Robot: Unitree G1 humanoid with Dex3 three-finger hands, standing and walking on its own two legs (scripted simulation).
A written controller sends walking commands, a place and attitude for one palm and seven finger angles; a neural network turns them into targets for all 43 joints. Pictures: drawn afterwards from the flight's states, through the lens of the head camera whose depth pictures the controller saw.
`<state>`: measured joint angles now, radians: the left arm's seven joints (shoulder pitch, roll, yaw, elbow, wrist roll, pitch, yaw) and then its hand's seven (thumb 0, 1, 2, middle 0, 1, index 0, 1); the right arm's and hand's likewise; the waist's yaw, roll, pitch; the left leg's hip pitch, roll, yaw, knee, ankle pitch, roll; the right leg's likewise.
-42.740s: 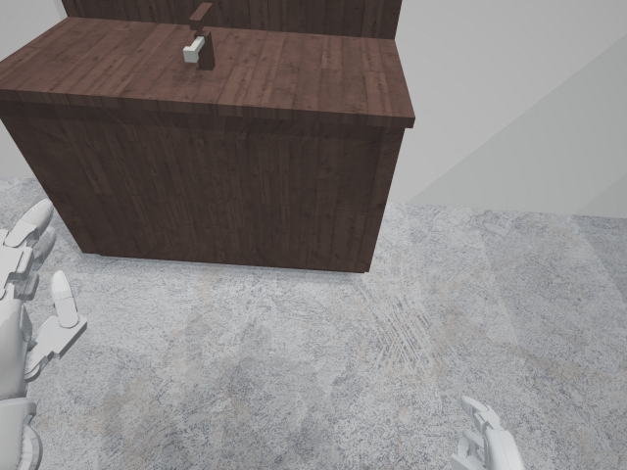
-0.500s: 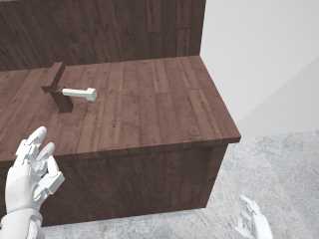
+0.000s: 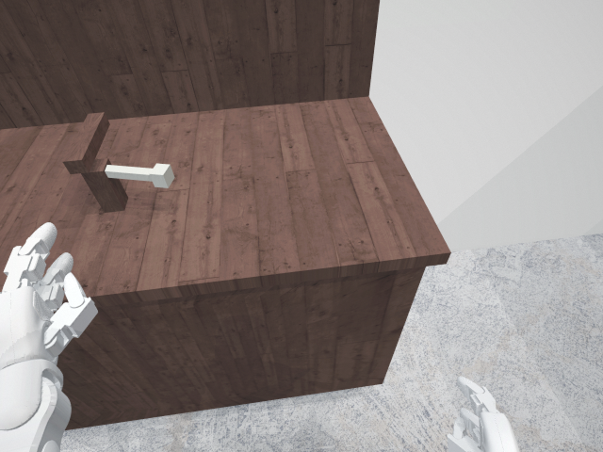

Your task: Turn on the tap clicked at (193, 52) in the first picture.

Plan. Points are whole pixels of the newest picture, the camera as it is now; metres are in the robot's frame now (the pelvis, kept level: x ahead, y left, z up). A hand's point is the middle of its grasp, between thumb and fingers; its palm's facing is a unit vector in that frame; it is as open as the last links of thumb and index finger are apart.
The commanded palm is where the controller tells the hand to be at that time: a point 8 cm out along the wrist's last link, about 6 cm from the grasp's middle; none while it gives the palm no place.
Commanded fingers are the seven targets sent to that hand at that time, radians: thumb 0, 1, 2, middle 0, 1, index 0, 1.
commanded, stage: reach beside the lever's end, fingers flat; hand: left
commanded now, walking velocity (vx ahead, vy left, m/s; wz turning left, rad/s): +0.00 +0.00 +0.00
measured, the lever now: (162, 175) +0.49 +0.30 +0.10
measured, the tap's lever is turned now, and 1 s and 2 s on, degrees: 74 74 74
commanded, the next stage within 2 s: push the lever round in 1.84 s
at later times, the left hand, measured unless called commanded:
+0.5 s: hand (65, 273) +0.28 +0.34 +0.11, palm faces +0.55 -0.83 -0.11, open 7.6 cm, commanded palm +0.24 +0.38 +0.11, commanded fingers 0.00 0.90 0.90 -0.17 -0.20 -0.17 -0.20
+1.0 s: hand (63, 245) +0.33 +0.39 +0.09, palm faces +0.52 -0.85 -0.10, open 7.8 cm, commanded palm +0.29 +0.42 +0.09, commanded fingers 0.00 0.90 0.90 -0.15 -0.15 -0.15 -0.15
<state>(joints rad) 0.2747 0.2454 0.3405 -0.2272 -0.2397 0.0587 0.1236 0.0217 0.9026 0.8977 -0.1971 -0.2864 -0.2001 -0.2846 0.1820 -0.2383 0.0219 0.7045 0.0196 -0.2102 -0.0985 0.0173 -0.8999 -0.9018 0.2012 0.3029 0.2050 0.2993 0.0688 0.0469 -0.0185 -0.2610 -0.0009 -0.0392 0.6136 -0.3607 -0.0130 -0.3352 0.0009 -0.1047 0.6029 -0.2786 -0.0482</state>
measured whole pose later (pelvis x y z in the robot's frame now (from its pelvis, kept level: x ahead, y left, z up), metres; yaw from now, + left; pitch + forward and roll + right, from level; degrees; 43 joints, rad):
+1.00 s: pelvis +0.00 +0.02 -0.01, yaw -1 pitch +8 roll -1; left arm -0.29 0.52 0.63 0.65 -0.21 -0.16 -0.13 0.02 0.90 0.90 -0.16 -0.16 -0.16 -0.16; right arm 0.29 -0.28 0.01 0.71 0.02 -0.15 -0.09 0.01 -0.90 -0.90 0.20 0.30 0.21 0.30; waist 0.00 0.02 -0.04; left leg -0.47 0.00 -0.02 0.73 -0.40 0.01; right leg -0.53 0.00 -0.09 0.66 -0.28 -0.03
